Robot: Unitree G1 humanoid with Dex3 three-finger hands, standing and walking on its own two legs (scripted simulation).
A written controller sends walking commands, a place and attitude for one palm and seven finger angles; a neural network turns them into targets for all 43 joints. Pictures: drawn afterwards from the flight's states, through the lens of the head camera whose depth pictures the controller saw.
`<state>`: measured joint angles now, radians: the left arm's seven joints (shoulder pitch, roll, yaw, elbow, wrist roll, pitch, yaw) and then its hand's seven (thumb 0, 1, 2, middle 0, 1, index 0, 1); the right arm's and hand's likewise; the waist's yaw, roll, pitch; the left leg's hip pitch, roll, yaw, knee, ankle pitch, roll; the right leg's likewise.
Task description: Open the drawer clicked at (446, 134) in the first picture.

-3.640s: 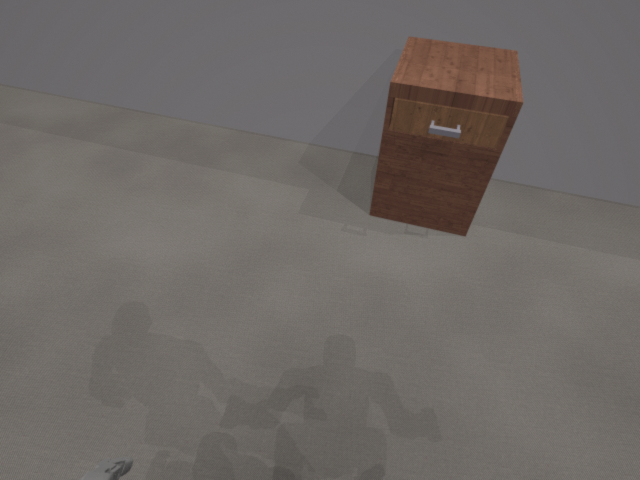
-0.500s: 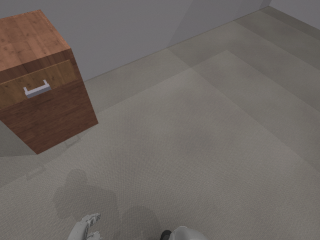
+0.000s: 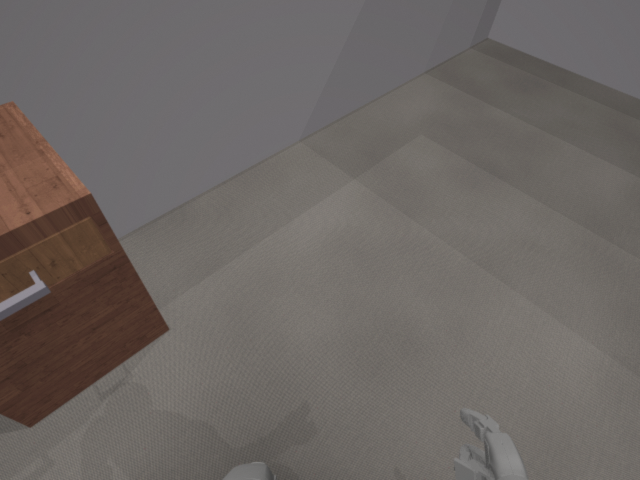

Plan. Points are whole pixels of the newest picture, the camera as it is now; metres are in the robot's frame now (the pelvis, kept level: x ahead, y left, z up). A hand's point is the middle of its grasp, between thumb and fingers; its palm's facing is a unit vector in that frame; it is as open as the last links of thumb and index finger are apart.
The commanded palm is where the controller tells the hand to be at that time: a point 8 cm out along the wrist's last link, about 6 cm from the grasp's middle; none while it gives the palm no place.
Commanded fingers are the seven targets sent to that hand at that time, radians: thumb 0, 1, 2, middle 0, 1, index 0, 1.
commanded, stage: walk to a spot facing it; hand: left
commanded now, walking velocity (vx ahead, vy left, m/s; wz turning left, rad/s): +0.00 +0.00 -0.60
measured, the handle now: (14, 294) +0.39 +0.68 -0.24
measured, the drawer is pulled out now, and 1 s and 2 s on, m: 0.00 0.00 0.00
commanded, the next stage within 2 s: turn to face it in 0.18 s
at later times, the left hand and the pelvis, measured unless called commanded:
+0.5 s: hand (260, 396) +0.24 +0.13 -0.14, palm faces -0.25 -0.93 -0.27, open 7.3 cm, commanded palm none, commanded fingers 0.00 0.90 0.90 -0.20 -0.30 -0.20 -0.30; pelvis +0.07 -0.02 +0.00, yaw -12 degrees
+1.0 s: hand (170, 479) +0.12 +0.22 -0.16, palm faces +0.12 -0.96 -0.25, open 7.3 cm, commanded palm none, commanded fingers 0.00 0.90 0.90 -0.20 -0.30 -0.20 -0.30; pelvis +0.06 +0.00 +0.02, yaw +4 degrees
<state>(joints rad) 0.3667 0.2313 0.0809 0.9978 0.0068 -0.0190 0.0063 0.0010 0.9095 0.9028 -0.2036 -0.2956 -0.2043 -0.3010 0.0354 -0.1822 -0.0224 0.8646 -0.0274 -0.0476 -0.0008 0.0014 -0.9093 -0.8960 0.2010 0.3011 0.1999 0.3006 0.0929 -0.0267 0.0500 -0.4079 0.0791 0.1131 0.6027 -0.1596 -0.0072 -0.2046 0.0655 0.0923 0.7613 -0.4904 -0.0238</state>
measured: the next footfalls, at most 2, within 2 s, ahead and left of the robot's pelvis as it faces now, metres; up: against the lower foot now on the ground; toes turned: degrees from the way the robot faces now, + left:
right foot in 0.40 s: +0.11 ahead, -0.15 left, +0.00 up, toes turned -21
left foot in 0.74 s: +0.14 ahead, +0.08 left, +0.00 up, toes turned +6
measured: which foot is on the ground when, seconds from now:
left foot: down 0.00-0.40, up 0.42-0.72, down 0.74-1.00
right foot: up 0.00-0.38, down 0.40-0.74, up 0.76-1.00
